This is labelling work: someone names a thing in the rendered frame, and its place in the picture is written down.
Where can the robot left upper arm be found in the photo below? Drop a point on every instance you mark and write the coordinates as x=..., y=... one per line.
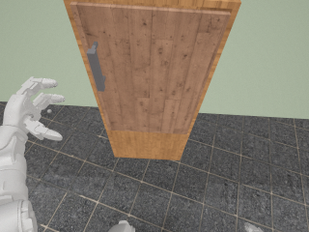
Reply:
x=18, y=216

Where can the robot left forearm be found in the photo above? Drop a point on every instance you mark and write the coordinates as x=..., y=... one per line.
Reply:
x=13, y=165

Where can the robot right hand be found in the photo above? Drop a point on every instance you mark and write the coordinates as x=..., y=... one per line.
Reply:
x=251, y=228

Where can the handle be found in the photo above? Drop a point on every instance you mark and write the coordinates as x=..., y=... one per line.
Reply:
x=95, y=67

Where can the cupboard door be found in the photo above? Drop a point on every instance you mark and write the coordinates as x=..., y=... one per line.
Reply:
x=156, y=61

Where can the robot left hand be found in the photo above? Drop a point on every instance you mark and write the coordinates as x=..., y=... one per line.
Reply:
x=19, y=107

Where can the robot left shin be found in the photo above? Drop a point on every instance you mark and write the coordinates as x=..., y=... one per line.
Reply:
x=123, y=221

